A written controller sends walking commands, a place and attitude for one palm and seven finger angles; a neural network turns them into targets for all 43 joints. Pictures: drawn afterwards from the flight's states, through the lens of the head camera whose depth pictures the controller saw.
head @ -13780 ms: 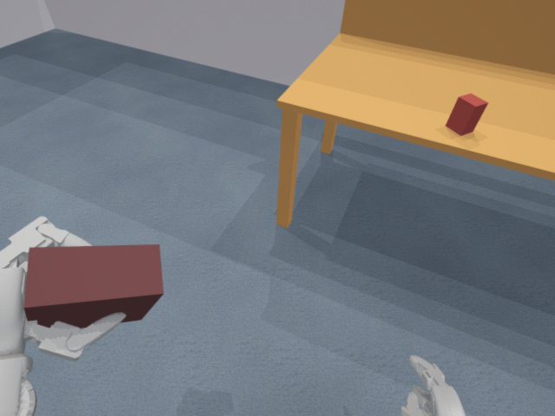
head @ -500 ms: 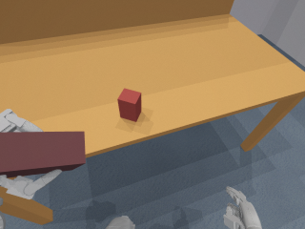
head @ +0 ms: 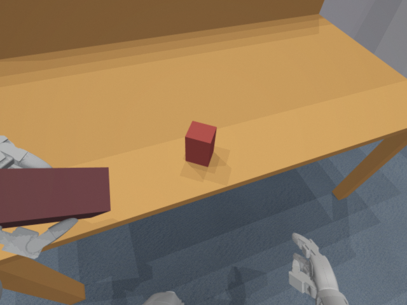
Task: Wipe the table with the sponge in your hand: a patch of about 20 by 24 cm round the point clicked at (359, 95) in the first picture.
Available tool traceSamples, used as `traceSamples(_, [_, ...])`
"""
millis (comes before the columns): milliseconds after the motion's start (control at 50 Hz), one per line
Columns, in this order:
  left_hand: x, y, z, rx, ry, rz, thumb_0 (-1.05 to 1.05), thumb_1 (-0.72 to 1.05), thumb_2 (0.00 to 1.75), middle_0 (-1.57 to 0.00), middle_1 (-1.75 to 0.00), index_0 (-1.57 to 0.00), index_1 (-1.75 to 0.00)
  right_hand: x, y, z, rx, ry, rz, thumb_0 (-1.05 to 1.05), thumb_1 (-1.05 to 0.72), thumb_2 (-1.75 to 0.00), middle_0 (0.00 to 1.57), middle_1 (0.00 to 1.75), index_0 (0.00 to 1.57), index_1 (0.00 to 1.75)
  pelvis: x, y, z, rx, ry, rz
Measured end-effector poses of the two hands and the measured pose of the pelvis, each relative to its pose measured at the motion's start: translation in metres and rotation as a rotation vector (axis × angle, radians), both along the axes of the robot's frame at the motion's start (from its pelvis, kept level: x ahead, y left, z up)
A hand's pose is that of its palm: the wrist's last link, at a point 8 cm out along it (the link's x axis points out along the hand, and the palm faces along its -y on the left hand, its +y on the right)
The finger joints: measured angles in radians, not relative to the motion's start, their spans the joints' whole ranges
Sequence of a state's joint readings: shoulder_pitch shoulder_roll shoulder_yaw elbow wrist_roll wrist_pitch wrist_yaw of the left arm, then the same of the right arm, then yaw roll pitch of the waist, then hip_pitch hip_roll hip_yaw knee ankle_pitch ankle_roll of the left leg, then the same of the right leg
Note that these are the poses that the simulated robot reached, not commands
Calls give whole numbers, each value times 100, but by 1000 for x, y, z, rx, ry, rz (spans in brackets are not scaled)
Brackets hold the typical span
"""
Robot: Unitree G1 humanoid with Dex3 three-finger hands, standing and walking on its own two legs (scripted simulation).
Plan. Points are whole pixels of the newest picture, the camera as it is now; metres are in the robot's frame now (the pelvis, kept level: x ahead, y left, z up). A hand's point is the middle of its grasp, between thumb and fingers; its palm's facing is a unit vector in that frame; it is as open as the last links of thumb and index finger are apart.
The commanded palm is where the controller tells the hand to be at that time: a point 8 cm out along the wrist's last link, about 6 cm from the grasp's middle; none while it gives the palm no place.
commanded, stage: shuffle to correct the standing spot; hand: left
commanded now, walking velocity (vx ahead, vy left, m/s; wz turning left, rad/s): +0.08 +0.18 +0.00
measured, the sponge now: (68, 197) +0.23 +0.21 +0.16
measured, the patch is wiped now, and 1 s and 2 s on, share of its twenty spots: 0.00 0.00 0.00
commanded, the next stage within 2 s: come to a stop and stand still in 0.84 s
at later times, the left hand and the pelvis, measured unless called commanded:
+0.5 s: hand out of the picture +0.22 +0.31 +0.17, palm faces +0.36 -0.78 -0.51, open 9.9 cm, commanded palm +0.16 +0.35 +0.20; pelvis +0.01 +0.07 -0.01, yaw +1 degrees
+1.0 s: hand out of the picture +0.23 +0.38 +0.18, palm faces +0.37 -0.82 -0.43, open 9.9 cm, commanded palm +0.18 +0.42 +0.20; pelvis +0.02 +0.15 +0.00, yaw -1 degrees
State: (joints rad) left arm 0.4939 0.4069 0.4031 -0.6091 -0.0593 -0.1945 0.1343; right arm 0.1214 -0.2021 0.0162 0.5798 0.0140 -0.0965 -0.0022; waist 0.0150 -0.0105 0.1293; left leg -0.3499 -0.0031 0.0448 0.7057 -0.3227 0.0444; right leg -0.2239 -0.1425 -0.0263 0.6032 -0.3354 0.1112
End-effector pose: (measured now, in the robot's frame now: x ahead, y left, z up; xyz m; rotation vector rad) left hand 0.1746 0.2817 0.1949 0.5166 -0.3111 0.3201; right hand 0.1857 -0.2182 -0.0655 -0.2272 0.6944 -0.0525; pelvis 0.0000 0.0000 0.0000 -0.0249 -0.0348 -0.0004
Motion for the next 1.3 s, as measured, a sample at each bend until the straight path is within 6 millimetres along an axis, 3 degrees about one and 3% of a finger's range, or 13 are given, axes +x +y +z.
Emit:
traceSamples(100, [3, 13, -4, -21, 2, 20, -1, -47, 101, -76, -136, -76, -135, -4, 0, 3, -25, 3, -35, 2, -90, -90, 20, 30, 21, 30, -2, 12, 1, 16, -8, -17])
traceSamples(260, [3, 12, 4, -22, 30, -7, -1, -47, 101, -76, -136, -76, -135, -15, 6, -4, -11, 36, -43, 1, -90, -90, 20, 30, 20, 30, -1, 24, 5, 6, 11, 9])
traceSamples(380, [6, 41, 8, 28, 13, -5, -1, -47, 101, -76, -136, -76, -135, -22, 15, -9, -44, 78, -96, 2, -90, -90, 20, 30, 20, 30, 6, 52, 2, 26, 16, 5])
traceSamples(540, [11, 76, -3, 65, 68, 29, -1, -47, 101, -76, -136, -76, -135, -18, 59, -27, 23, 70, -104, 2, -90, -90, 20, 30, 20, 30, 6, 78, -5, 22, 1, 21])
traceSamples(640, [9, 91, -2, 32, 28, 1, -1, -47, 101, -76, -136, -76, -135, -13, 89, -20, 18, 76, -77, 2, -90, -90, 20, 30, 20, 30, 7, 97, -3, 31, -7, 10])
traceSamples(760, [9, 103, 8, 46, 23, 13, -1, -47, 101, -76, -136, -76, -135, -3, 116, -7, 62, 24, -34, 2, -90, -90, 20, 30, 20, 30, 6, 105, 5, 24, 13, 1])
traceSamples(860, [8, 111, 8, -4, 25, 10, -1, -47, 101, -76, -136, -76, -135, 4, 120, -7, 49, 31, -26, 1, -90, -90, 20, 30, 21, 30, 10, 118, 6, 6, 20, 17])
traceSamples(980, [17, 136, 3, -11, 14, 2, -1, -47, 101, -76, -136, -76, -135, 6, 121, 0, -29, 15, -86, 2, -90, -90, 20, 30, 20, 30, 17, 144, 2, 22, 17, -16])
traceSamples(1100, [31, 149, -2, 0, 74, 5, -1, -47, 101, -76, -136, -76, -135, 4, 141, 2, 2, 19, -87, 2, -90, -90, 20, 30, 20, 30, 20, 152, 8, 25, 3, -2])
traceSamples(1300, [13, 152, 6, -43, 97, -15, -1, -47, 101, -76, -136, -76, -135, 2, 162, 16, 13, 23, -54, 2, -90, -90, 20, 30, 20, 30, 16, 157, 21, 5, 12, -7])
